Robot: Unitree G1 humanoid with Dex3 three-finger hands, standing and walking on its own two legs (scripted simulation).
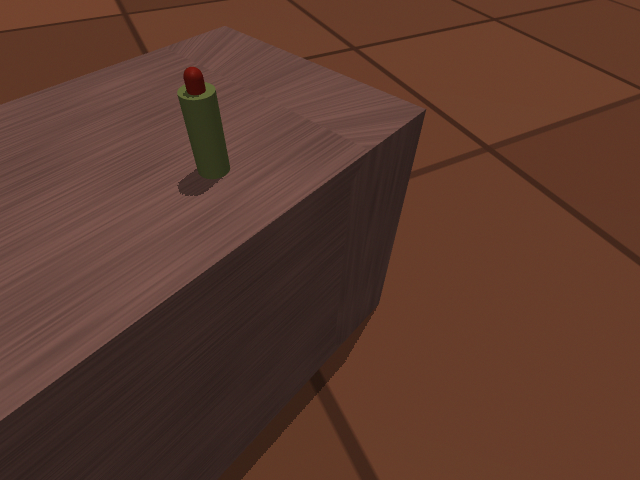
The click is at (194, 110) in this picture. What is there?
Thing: necked bottle
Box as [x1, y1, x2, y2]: [177, 67, 229, 178]
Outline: 188,67 183,74 185,84 181,86 177,91 178,98 198,172 201,176 206,178 217,178 227,173 229,170 229,164 215,89 211,84 203,81 202,74 197,68
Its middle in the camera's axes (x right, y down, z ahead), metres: -0.19 -0.20 +0.65
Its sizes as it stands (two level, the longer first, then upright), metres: 0.058 0.058 0.188
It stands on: a support 0.80 m high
